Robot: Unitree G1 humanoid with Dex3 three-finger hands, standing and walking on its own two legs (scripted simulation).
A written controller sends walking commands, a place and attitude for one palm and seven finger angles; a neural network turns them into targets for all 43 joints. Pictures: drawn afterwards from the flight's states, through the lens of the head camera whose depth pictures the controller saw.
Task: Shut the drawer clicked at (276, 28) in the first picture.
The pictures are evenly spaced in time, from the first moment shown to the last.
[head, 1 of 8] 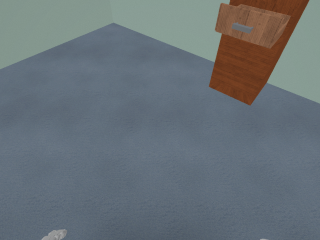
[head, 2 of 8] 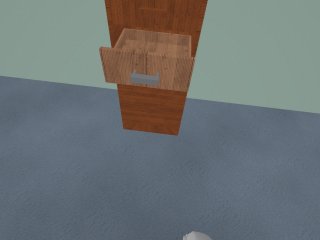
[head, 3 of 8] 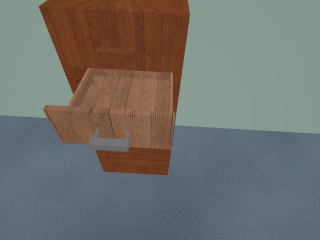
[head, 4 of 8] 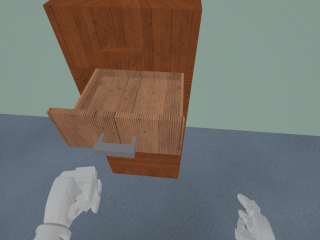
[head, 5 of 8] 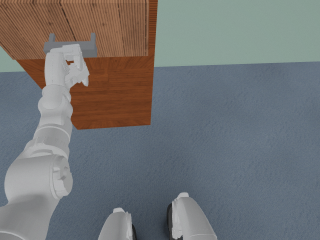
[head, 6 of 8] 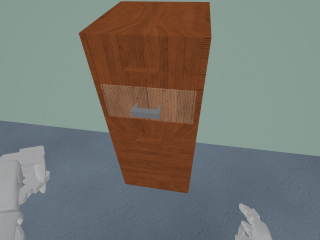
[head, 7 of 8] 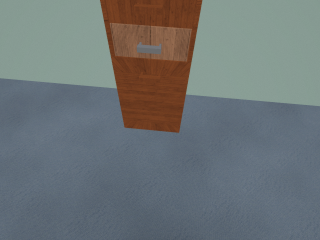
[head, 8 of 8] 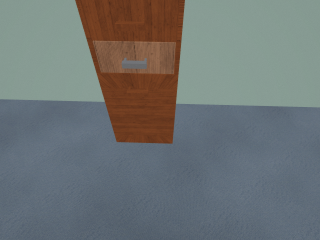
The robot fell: no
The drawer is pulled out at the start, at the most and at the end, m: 0.22 0.22 0.00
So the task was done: yes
